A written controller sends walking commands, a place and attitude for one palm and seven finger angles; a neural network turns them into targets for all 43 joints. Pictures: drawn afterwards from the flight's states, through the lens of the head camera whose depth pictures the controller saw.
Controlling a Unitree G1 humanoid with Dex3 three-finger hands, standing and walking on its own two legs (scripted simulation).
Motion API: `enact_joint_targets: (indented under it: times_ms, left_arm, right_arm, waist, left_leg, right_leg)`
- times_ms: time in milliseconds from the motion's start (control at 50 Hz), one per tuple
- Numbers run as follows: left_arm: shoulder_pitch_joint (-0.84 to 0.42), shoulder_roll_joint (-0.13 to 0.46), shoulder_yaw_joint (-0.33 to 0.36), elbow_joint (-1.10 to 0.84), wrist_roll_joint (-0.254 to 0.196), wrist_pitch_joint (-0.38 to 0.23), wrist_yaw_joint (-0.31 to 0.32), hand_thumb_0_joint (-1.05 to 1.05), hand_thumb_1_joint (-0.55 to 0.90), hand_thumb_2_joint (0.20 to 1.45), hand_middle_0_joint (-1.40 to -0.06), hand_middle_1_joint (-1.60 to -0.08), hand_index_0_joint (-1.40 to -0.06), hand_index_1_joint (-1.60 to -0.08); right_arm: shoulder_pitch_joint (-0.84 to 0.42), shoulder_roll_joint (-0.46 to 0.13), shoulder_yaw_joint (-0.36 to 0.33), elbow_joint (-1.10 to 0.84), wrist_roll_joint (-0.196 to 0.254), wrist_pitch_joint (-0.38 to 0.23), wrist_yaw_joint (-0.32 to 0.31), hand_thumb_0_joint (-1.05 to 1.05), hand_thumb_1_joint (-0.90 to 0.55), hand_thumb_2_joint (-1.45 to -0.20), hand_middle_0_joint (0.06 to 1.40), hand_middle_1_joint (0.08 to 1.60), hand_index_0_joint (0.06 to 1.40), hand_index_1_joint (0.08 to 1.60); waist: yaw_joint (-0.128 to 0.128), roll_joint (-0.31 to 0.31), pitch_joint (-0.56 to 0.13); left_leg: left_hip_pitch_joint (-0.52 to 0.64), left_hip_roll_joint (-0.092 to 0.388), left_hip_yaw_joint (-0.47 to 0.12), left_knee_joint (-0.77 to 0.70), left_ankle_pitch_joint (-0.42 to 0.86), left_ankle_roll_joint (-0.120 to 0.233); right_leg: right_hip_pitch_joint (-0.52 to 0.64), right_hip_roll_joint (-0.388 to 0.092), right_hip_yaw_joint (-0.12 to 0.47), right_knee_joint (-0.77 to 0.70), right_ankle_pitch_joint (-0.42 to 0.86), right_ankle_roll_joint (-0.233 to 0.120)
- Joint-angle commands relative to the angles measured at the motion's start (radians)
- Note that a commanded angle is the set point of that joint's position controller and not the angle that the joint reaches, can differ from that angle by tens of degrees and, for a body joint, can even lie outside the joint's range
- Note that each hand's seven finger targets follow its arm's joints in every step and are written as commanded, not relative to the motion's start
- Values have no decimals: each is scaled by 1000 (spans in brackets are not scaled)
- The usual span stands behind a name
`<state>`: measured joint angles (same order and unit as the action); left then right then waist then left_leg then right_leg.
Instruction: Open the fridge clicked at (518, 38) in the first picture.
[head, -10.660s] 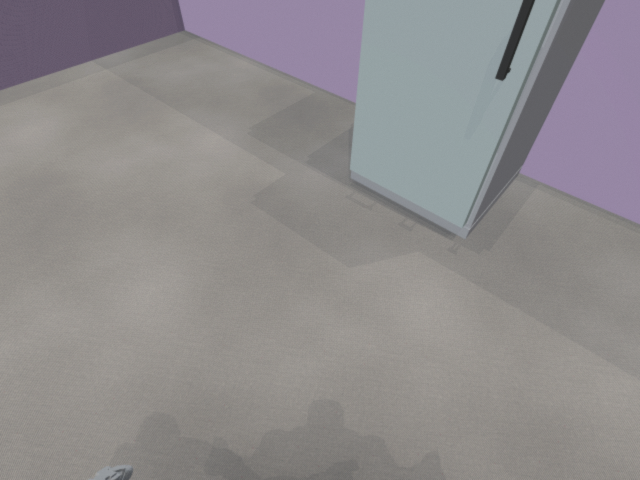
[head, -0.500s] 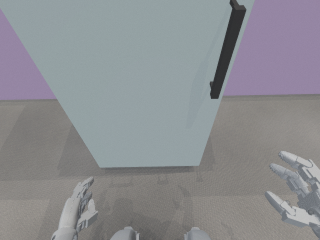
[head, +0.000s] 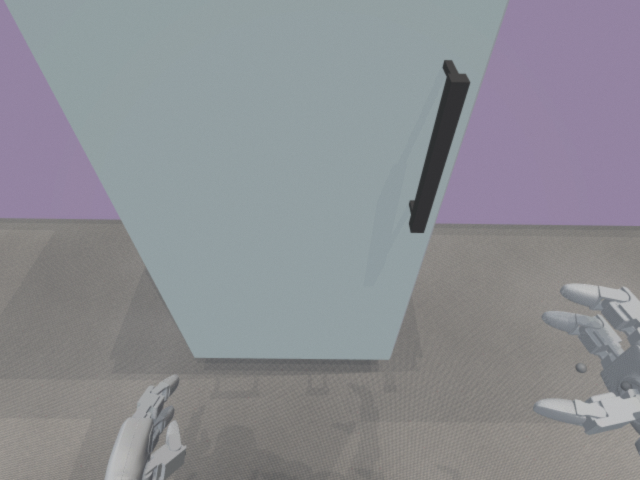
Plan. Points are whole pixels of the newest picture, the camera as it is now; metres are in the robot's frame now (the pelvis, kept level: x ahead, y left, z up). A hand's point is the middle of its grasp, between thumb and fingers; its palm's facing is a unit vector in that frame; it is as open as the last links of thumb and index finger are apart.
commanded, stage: raise the hand to about handle height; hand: right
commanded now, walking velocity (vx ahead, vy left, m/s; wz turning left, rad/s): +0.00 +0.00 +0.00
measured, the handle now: (430, 156) +0.54 -0.14 +0.13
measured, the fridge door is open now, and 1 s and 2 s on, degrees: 0 0 0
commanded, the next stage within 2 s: move the hooked fingers beside the handle in 0.96 s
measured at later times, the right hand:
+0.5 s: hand (602, 294) +0.28 -0.26 +0.16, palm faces +0.04 +1.00 -0.05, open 14.0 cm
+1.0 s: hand (589, 295) +0.28 -0.26 +0.15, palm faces +0.04 +1.00 -0.04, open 14.0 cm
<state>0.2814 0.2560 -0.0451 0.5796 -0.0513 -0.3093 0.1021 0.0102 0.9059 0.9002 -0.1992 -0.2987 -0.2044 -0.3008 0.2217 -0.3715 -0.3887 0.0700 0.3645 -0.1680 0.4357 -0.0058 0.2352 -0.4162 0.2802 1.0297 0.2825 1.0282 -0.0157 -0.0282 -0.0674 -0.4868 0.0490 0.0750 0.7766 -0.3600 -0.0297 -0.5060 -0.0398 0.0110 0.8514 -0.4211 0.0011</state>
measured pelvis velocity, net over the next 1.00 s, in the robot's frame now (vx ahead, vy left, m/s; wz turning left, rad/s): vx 0.01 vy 0.02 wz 0.01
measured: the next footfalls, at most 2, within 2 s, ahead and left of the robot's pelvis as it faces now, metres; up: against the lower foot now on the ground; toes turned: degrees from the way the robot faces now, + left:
none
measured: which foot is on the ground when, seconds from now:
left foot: down 0.00-1.00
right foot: down 0.00-1.00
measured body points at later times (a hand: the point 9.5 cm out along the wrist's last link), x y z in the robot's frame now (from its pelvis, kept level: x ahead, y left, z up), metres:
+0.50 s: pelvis +0.01 +0.02 +0.02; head +0.00 +0.03 +0.47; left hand +0.18 +0.25 -0.05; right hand +0.27 -0.32 +0.16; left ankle +0.02 +0.14 -0.70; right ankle +0.01 -0.11 -0.70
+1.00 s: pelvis +0.01 +0.02 +0.02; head +0.00 +0.03 +0.47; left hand +0.18 +0.26 -0.05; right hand +0.28 -0.31 +0.16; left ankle +0.02 +0.14 -0.70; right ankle +0.01 -0.11 -0.70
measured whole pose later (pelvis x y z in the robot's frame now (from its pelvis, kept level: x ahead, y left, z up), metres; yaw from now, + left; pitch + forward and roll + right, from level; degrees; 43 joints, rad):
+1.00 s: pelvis +0.01 +0.02 +0.02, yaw +0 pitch +0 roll +1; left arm 0.27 0.27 -0.06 0.61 -0.07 -0.26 0.14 0.01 0.91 0.90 -0.20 -0.30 -0.20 -0.30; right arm -0.04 -0.42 -0.46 0.27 0.35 -0.03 0.49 -0.02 0.51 -0.30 0.30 1.20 0.30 1.20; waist -0.03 -0.05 -0.03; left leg -0.31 0.04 0.07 0.60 -0.29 -0.01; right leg -0.30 -0.05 0.00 0.63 -0.33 0.02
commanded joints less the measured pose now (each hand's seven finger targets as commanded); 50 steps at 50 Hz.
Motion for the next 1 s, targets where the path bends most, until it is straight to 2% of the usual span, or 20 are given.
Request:
enact_joint_targets:
  times_ms: [0, 20, 80, 120, 220, 280, 340, 420, 440, 500, 520, 560, 620, 680, 720, 780, 820, 880, 920, 980]
  left_arm:
    - [-83, 138, 52, -145, -2, -58, 17, 0, 900, 900, -200, -300, -200, -300]
    - [-83, 139, 49, -146, 1, -56, 19, 0, 900, 900, -200, -300, -200, -300]
    - [-90, 137, 47, -139, -4, -51, 23, 0, 900, 900, -200, -300, -200, -300]
    - [-94, 138, 43, -138, -1, -49, 25, 0, 900, 900, -200, -300, -200, -300]
    - [-99, 136, 37, -133, -5, -35, 32, 0, 900, 900, -200, -300, -200, -300]
    - [-102, 136, 37, -133, -8, -31, 36, 0, 900, 900, -200, -300, -200, -300]
    - [-104, 134, 34, -130, -9, -26, 36, 0, 900, 900, -200, -300, -200, -300]
    - [-106, 138, 34, -125, -12, -16, 40, 0, 900, 900, -200, -300, -200, -300]
    - [-111, 138, 32, -125, -14, -13, 40, 0, 900, 900, -200, -300, -200, -300]
    - [-107, 138, 38, -130, -16, -10, 36, 0, 900, 900, -200, -300, -200, -300]
    - [-104, 139, 39, -134, -15, -8, 32, 0, 900, 900, -200, -300, -200, -300]
    - [-110, 138, 41, -139, -15, -5, 29, 0, 900, 900, -200, -300, -200, -300]
    - [-109, 138, 43, -140, -12, -6, 29, 0, 900, 900, -200, -300, -200, -300]
    - [-111, 133, 42, -140, -13, -8, 35, 0, 900, 900, -200, -300, -200, -300]
    - [-106, 134, 42, -132, -11, -9, 37, 0, 900, 900, -200, -300, -200, -300]
    - [-107, 133, 41, -127, -14, -9, 43, 0, 900, 900, -200, -300, -200, -300]
    - [-103, 136, 41, -126, -12, -9, 44, 0, 900, 900, -200, -300, -200, -300]
    - [-110, 134, 40, -127, -15, -9, 45, 0, 900, 900, -200, -300, -200, -300]
    - [-108, 138, 39, -127, -13, -8, 44, 0, 900, 900, -200, -300, -200, -300]
    - [-113, 135, 40, -131, -15, -9, 42, 0, 900, 900, -200, -300, -200, -300]
  right_arm:
    - [-202, -222, -107, -196, 23, -30, 2, 0, 453, -320, 297, 1170, 297, 1170]
    - [-218, -234, -115, -179, 23, -20, 6, 0, 477, -310, 298, 1185, 298, 1185]
    - [-262, -239, -121, -159, 23, -2, 19, 0, 500, -300, 300, 1200, 300, 1200]
    - [-293, -265, -139, -151, 24, 7, 22, 0, 500, -300, 300, 1200, 300, 1200]
    - [-375, -282, -145, -100, 27, 38, 38, 0, 500, -300, 300, 1200, 300, 1200]
    - [-427, -303, -152, -109, 19, 49, 41, 0, 500, -300, 300, 1200, 300, 1200]
    - [-446, -320, -168, -73, 22, 62, 46, 0, 500, -300, 300, 1200, 300, 1200]
    - [-504, -343, -173, -23, 22, 84, 54, 0, 500, -300, 300, 1200, 300, 1200]
    - [-527, -341, -169, -10, 21, 91, 57, 0, 500, -300, 300, 1200, 300, 1200]
    - [-479, -308, -150, 25, 21, 103, 65, 0, 500, -300, 300, 1200, 300, 1200]
    - [-466, -315, -153, 25, 22, 104, 69, 0, 500, -300, 300, 1200, 300, 1200]
    - [-475, -323, -162, 3, 21, 104, 71, 0, 500, -300, 300, 1200, 300, 1200]
    - [-488, -343, -184, -30, 25, 84, 55, 0, 500, -300, 300, 1200, 300, 1200]
    - [-501, -348, -195, -44, 15, 69, 38, 0, 500, -300, 300, 1200, 300, 1200]
    - [-502, -344, -186, -45, 16, 63, 35, 0, 500, -300, 300, 1200, 300, 1200]
    - [-515, -324, -165, -33, 8, 67, 40, 0, 500, -300, 300, 1200, 300, 1200]
    - [-505, -326, -163, -14, 12, 72, 44, 0, 500, -300, 300, 1200, 300, 1200]
    - [-517, -319, -157, -14, 11, 78, 49, 0, 500, -300, 300, 1200, 300, 1200]
    - [-506, -328, -167, 0, 18, 78, 50, 0, 500, -300, 300, 1200, 300, 1200]
    - [-520, -326, -163, -28, 11, 72, 50, 0, 500, -300, 300, 1200, 300, 1200]
  waist:
    - [-7, -81, -136]
    - [-11, -60, -126]
    - [-6, -74, -124]
    - [-15, -65, -123]
    - [-11, -49, -110]
    - [-11, -74, -142]
    - [-15, -54, -136]
    - [-14, -22, -112]
    - [-12, -40, -112]
    - [-12, -28, -105]
    - [-19, 3, -113]
    - [-20, -28, -131]
    - [-23, 0, -136]
    - [-23, -54, -149]
    - [-18, -19, -126]
    - [-11, -69, -120]
    - [-13, -18, -103]
    - [-10, -57, -112]
    - [-13, -10, -109]
    - [-15, -57, -137]
  left_leg:
    - [96, -59, 13, -125, 136, 42]
    - [114, -63, 13, -133, 145, 46]
    - [124, -59, 7, -155, 158, 42]
    - [158, -59, 6, -165, 181, 47]
    - [182, -57, -3, -203, 184, 44]
    - [200, -52, -2, -209, 218, 42]
    - [229, -51, -9, -226, 250, 42]
    - [240, -47, -20, -255, 228, 38]
    - [239, -44, -24, -260, 218, 38]
    - [233, -41, -22, -263, 230, 35]
    - [256, -40, -24, -260, 246, 37]
    - [251, -39, -31, -260, 257, 35]
    - [270, -40, -31, -259, 251, 35]
    - [263, -41, -31, -259, 249, 35]
    - [266, -41, -32, -266, 251, 35]
    - [246, -41, -30, -267, 238, 35]
    - [255, -44, -31, -273, 240, 35]
    - [237, -43, -28, -274, 210, 35]
    - [253, -44, -32, -278, 211, 35]
    - [254, -44, -22, -265, 238, 37]
  right_leg:
    - [107, 29, 30, -215, 217, -9]
    - [106, 30, 29, -220, 226, -10]
    - [135, 31, 24, -234, 228, -11]
    - [144, 32, 23, -243, 253, -12]
    - [168, 34, 17, -266, 244, -15]
    - [204, 36, 15, -279, 273, -16]
    - [212, 36, 8, -287, 295, -19]
    - [208, 36, 5, -300, 273, -21]
    - [209, 38, 3, -307, 261, -21]
    - [210, 41, -3, -308, 268, -21]
    - [208, 39, -4, -304, 285, -23]
    - [215, 41, -11, -303, 289, -24]
    - [213, 39, -10, -303, 294, -23]
    - [230, 42, -15, -311, 290, -23]
    - [227, 38, -14, -312, 292, -25]
    - [235, 40, -16, -319, 273, -23]
    - [226, 37, -12, -319, 276, -24]
    - [234, 40, -10, -326, 251, -22]
    - [222, 38, -10, -321, 257, -23]
    - [243, 40, -8, -326, 276, -21]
